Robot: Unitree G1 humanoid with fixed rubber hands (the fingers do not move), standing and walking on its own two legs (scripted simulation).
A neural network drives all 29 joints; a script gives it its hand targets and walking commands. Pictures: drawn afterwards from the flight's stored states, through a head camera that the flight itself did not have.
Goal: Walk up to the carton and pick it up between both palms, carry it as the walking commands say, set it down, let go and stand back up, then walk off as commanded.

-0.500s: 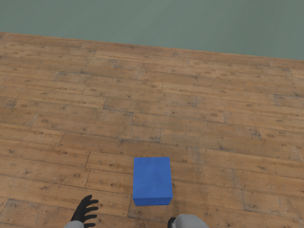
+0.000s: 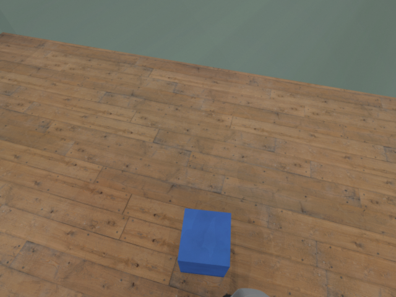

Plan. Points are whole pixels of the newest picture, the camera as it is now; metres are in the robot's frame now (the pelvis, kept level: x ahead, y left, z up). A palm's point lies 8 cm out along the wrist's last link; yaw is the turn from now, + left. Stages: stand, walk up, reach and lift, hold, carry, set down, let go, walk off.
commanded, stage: walk up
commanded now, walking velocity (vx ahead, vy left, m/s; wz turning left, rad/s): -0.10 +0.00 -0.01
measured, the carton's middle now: (204, 243) +0.37 -0.01 -0.64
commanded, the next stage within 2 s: none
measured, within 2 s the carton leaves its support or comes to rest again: neither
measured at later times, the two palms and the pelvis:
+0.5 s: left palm out of the picture +0.01 +0.25 -0.15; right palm out of the picture -0.01 -0.24 -0.13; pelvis -0.05 +0.00 -0.01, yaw -1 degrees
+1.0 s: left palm out of the picture -0.03 +0.21 -0.13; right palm out of the picture -0.04 -0.28 -0.13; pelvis -0.06 -0.02 +0.01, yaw -3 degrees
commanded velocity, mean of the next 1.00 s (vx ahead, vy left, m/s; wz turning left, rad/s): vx -0.07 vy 0.00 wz -0.07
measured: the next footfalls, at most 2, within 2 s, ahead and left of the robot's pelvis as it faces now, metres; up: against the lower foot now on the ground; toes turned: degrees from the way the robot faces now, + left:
right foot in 0.78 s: -0.07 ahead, -0.14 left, +0.00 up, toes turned +0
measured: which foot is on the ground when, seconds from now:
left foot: down 0.00-1.00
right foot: down 0.00-0.50, up 0.52-0.76, down 0.78-1.00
